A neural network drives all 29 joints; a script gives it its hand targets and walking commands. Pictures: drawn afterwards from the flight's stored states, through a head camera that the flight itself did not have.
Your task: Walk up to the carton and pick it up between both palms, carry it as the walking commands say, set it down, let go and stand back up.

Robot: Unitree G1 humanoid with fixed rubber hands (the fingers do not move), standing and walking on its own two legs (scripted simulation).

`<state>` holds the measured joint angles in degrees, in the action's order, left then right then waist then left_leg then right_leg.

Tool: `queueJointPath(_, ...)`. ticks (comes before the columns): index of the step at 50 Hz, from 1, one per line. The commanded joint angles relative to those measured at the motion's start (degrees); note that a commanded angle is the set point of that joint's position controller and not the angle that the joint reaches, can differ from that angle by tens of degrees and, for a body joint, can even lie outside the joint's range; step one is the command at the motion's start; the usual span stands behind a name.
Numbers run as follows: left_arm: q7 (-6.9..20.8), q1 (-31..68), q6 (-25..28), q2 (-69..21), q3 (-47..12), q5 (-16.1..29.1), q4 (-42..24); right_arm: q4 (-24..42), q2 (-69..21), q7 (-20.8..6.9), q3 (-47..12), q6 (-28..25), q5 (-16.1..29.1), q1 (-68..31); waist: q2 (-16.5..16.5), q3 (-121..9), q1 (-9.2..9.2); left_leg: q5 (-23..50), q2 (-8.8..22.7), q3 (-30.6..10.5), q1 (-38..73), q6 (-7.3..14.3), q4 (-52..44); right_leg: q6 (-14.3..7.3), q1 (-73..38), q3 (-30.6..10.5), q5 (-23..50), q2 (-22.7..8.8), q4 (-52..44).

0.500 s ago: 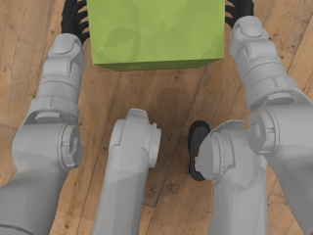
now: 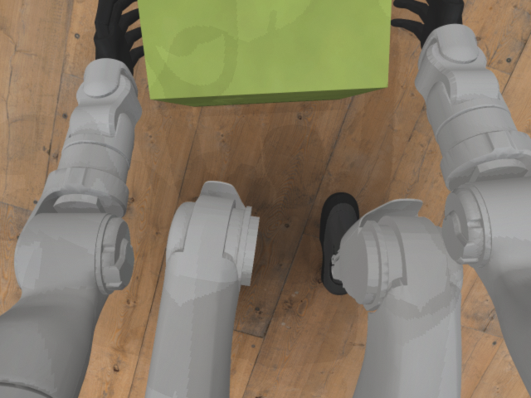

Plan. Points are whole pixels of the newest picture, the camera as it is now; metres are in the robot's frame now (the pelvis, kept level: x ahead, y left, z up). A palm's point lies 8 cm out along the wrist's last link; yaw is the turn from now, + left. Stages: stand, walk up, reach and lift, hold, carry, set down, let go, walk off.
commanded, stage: set down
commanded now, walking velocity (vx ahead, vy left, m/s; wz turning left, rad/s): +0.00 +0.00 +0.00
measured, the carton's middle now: (264, 46) +0.50 +0.06 -0.25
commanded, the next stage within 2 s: let go in 1.66 s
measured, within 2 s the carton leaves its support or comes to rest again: neither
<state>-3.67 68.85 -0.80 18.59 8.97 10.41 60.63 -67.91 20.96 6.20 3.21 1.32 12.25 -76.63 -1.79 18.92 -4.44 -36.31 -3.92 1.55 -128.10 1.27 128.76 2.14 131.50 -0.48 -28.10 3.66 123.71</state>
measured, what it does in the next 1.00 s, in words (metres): rises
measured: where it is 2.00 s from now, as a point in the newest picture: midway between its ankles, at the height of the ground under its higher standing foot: (282, 265)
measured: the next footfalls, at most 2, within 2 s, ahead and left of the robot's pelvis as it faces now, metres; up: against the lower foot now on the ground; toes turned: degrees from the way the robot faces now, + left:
none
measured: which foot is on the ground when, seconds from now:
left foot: down 0.00-1.00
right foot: down 0.00-1.00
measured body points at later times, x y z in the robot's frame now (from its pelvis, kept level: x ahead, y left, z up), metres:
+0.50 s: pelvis -0.01 +0.00 +0.01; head +0.36 +0.04 +0.24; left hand +0.48 +0.27 -0.18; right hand +0.55 -0.18 -0.16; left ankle +0.10 +0.10 -0.33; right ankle +0.14 -0.12 -0.33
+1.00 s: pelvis -0.02 +0.00 +0.12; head +0.34 +0.04 +0.38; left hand +0.47 +0.29 -0.02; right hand +0.54 -0.16 -0.03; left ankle +0.10 +0.10 -0.33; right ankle +0.13 -0.12 -0.33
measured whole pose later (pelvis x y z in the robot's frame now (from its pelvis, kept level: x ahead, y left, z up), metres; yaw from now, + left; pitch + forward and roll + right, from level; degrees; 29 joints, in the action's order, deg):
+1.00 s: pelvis -0.02 +0.00 +0.12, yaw +1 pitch +26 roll -2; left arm -2.6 66.1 -18.8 26.9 10.3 15.6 34.5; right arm -40.6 25.2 4.3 10.5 18.4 8.9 -71.4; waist 0.5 29.9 -5.3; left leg -31.9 -4.4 -1.3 -102.0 0.9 107.7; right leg 0.5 103.3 1.2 -26.1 1.7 102.9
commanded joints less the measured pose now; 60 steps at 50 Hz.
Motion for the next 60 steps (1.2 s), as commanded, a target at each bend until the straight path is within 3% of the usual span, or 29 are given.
queueJointPath(1,0.6,14.9,2.5,11.1,2.3,1.6,-8.8,13.4,5.2,0.0,2.4,-2.6,-0.4,-12.2,-1.0,-69.4,-2.28,26.0,4.0,-3.3,27.8,-2.5,-15.0,-1.3,-33.3,1.0,14.8,-2.3,-2.0)
queueJointPath(2,1.0,13.4,2.5,12.3,3.4,1.1,-8.1,11.8,4.9,0.1,1.8,-2.2,-0.6,-11.2,-1.2,-68.9,-3.75,25.5,3.7,-2.5,24.9,-2.5,-14.4,-1.4,-36.6,0.2,16.4,-2.4,-1.8)
queueJointPath(5,1.3,13.3,2.5,11.9,1.6,1.7,-11.8,14.5,4.8,-0.5,2.1,-2.2,1.3,-10.1,2.1,-70.7,-3.76,28.8,3.9,-3.0,30.3,-2.5,-14.9,-1.3,-33.8,0.6,16.1,-2.3,-1.6)
queueJointPath(6,1.3,12.1,2.1,12.7,2.7,0.8,-8.3,9.7,2.8,-1.0,0.2,-1.3,1.7,-8.9,1.1,-67.0,-5.89,25.6,4.1,-2.8,27.9,-2.1,-15.3,-1.1,-32.8,0.4,13.8,-2.9,-1.8)
queueJointPath(7,1.5,12.6,2.2,12.3,1.6,1.5,-9.7,9.2,3.7,-0.9,2.0,-1.4,0.4,-7.6,2.4,-66.5,-3.17,27.2,4.0,-3.0,28.0,-2.7,-15.0,-1.4,-31.6,0.7,14.5,-2.8,-1.8)
queueJointPath(8,1.8,11.6,1.8,12.1,1.9,1.5,-7.9,7.8,3.5,-1.0,2.1,-1.0,0.3,-6.3,1.7,-64.5,-3.92,26.0,4.2,-3.2,27.6,-2.5,-15.3,-1.3,-31.2,0.6,13.0,-2.8,-2.2)
queueJointPath(9,1.9,13.3,1.7,12.3,1.8,2.1,-10.6,8.7,4.6,-1.1,2.3,-1.0,-0.4,-6.4,1.2,-66.1,-1.93,26.6,4.3,-3.5,28.6,-2.7,-14.8,-1.5,-31.3,1.0,13.0,-2.9,-1.6)
queueJointPath(12,2.3,12.1,1.6,14.5,3.5,2.8,-12.2,15.0,5.4,-1.3,1.5,-1.4,0.4,-9.5,-2.5,-69.7,-3.34,26.6,4.4,-3.1,28.1,-1.9,-14.3,-1.1,-35.5,1.0,14.7,-3.1,-1.3)
queueJointPath(15,2.2,12.2,1.3,17.0,5.2,1.8,-16.3,21.3,6.6,-1.1,2.2,-1.1,1.6,-11.0,-0.9,-77.0,-6.05,28.2,4.4,-2.4,31.5,-1.9,-14.1,-1.0,-40.8,0.5,17.1,-3.1,-1.5)
queueJointPath(16,2.4,12.4,0.7,16.1,3.8,2.1,-16.4,17.5,6.6,-1.1,2.3,-0.3,1.2,-9.0,0.2,-75.4,-4.17,26.6,4.4,-2.4,31.0,-2.0,-14.9,-1.4,-39.7,0.8,16.1,-3.1,-2.2)
queueJointPath(20,2.2,12.4,-1.6,15.8,3.6,3.3,-25.4,26.2,7.1,-0.6,2.2,2.3,1.8,-8.4,-0.6,-91.0,-4.1,29.3,3.3,-1.3,41.1,-2.2,-15.4,-1.3,-47.9,2.2,16.3,-2.2,-3.5)
queueJointPath(24,0.7,15.3,-6.7,19.9,3.7,4.7,-36.7,39.1,8.7,0.5,0.8,7.5,6.6,-12.3,0.5,-109.9,-7.42,26.5,2.3,-0.1,53.6,-1.6,-18.0,-2.1,-60.5,3.2,13.9,-1.4,-6.2)
queueJointPath(27,0.0,13.6,-10.2,18.0,2.0,4.5,-38.6,33.9,13.2,-0.4,6.0,10.7,2.4,-7.6,4.4,-99.3,-2.73,26.5,2.5,-0.9,55.3,-2.4,-20.6,-3.0,-49.9,4.4,10.6,-1.2,-7.8)
queueJointPath(30,-0.5,13.9,-11.2,18.1,3.6,1.9,-37.0,35.7,15.1,-1.0,8.0,10.9,0.1,-11.1,6.9,-91.6,-2.97,23.1,2.6,-1.6,55.1,-2.8,-23.7,-4.0,-45.3,3.9,4.4,-1.0,-11.3)
queueJointPath(31,-0.7,13.5,-11.4,18.2,5.1,1.2,-35.3,34.0,14.9,-1.1,7.8,10.8,0.2,-11.6,5.5,-90.6,-3.98,21.4,2.4,-2.1,54.2,-2.8,-24.6,-4.1,-45.6,3.9,3.7,-1.0,-12.2)
queueJointPath(32,-0.8,12.6,-11.6,17.1,4.6,1.9,-38.1,37.1,15.4,-1.1,9.2,10.6,-0.8,-9.6,5.2,-94.8,-1.75,25.4,2.2,-2.4,57.5,-3.0,-24.6,-4.0,-47.9,4.4,7.0,-1.0,-12.2)
queueJointPath(34,-1.2,11.3,-11.9,18.9,7.2,1.0,-37.5,41.2,17.7,-0.5,11.2,10.4,-3.1,-10.2,2.3,-100.2,-1.62,28.0,1.7,-2.3,58.5,-2.8,-25.9,-3.5,-53.6,4.5,11.0,-0.5,-13.8)
queueJointPath(36,-0.6,10.8,-13.1,16.8,5.1,3.1,-33.1,38.0,16.9,-0.1,11.3,11.5,-4.2,-10.5,0.4,-97.4,0.48,24.3,1.3,-2.3,54.7,-2.5,-27.6,-3.6,-56.1,4.7,9.7,-0.5,-15.9)
queueJointPath(38,-0.2,12.1,-13.5,16.2,3.8,4.0,-36.2,40.9,17.3,-0.2,10.7,12.3,-4.5,-10.9,2.0,-101.1,0.42,26.0,1.0,-1.7,55.1,-2.9,-28.9,-3.8,-60.2,3.9,12.4,-0.2,-17.7)
queueJointPath(39,0.1,12.6,-13.7,16.7,4.3,3.3,-35.4,36.1,17.2,-0.5,11.2,12.9,-5.0,-9.2,3.9,-97.0,0.88,23.4,1.1,-1.6,53.9,-3.0,-30.3,-4.2,-59.0,3.6,10.3,0.0,-19.1)
queueJointPath(44,1.2,12.3,-14.8,14.9,1.5,7.0,-36.2,41.2,17.0,-1.2,10.9,13.6,-4.5,-10.9,1.8,-103.0,3.73,26.0,1.2,-3.4,59.3,-2.8,-34.9,-4.1,-61.8,4.8,12.5,1.0,-23.4)
queueJointPath(46,1.4,11.6,-15.7,16.8,3.0,5.1,-32.7,34.1,15.0,-1.9,8.9,15.2,-3.2,-8.5,2.8,-99.5,0.8,21.9,1.5,-2.5,58.3,-2.7,-37.1,-4.3,-62.6,3.5,9.2,0.3,-26.5)
queueJointPath(49,1.3,12.5,-15.6,20.0,5.6,4.5,-37.2,41.4,15.7,-2.2,8.3,15.7,-2.7,-11.1,0.3,-105.4,-1.74,23.9,0.9,-1.6,59.6,-2.1,-39.3,-3.8,-68.4,2.8,12.3,0.8,-28.7)
queueJointPath(50,1.3,13.9,-15.7,20.8,5.8,4.6,-40.6,42.2,16.4,-1.9,9.6,15.9,-2.6,-10.4,2.0,-108.2,-0.23,24.6,0.9,-1.5,61.0,-2.5,-39.5,-3.9,-70.3,2.8,13.6,0.7,-29.3)
queueJointPath(51,1.2,14.8,-15.7,21.7,6.0,5.3,-47.5,47.7,16.5,-1.9,9.7,16.0,-1.4,-10.9,1.9,-114.7,-1.3,27.5,0.7,-1.4,65.0,-2.3,-40.0,-3.8,-74.5,2.3,16.4,1.1,-29.9)
queueJointPath(52,1.2,14.4,-16.3,22.2,6.3,5.7,-47.1,48.8,16.6,-1.6,8.7,17.0,-0.7,-11.5,1.4,-116.2,-2.31,26.8,0.4,-0.7,63.5,-2.3,-40.5,-3.7,-78.2,1.6,17.6,1.1,-30.4)
queueJointPath(53,1.2,12.6,-17.2,22.4,6.0,6.1,-42.1,46.4,16.9,-1.5,8.9,17.7,-1.3,-10.7,-1.0,-115.3,-1.01,25.4,0.6,-1.4,64.2,-2.2,-42.2,-3.2,-77.5,2.9,16.1,1.3,-30.9)
queueJointPath(56,1.0,13.6,-19.3,23.2,6.5,4.1,-44.0,45.0,17.2,-1.7,9.0,19.9,-1.1,-10.1,3.7,-114.1,-2.64,24.9,0.6,-1.1,69.3,-2.7,-45.3,-3.5,-77.0,2.1,12.9,1.2,-34.9)
queueJointPath(60,1.5,10.7,-19.2,21.2,6.9,4.3,-38.2,44.2,16.9,-2.0,9.0,19.9,-1.7,-9.2,1.2,-109.3,-1.26,23.5,0.9,-1.6,68.2,-2.5,-49.9,-3.3,-79.9,1.8,13.1,0.7,-39.3)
